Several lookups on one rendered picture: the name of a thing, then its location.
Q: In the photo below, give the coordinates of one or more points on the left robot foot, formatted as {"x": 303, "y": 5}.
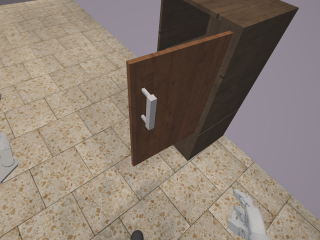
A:
{"x": 137, "y": 235}

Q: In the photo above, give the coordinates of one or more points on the handle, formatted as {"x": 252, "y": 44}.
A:
{"x": 151, "y": 104}

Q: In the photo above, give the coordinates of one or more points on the right robot hand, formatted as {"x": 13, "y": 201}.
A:
{"x": 251, "y": 221}

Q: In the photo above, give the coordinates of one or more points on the cupboard door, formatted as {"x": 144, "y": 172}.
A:
{"x": 181, "y": 78}

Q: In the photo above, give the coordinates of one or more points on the left robot hand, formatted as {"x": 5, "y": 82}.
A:
{"x": 7, "y": 162}

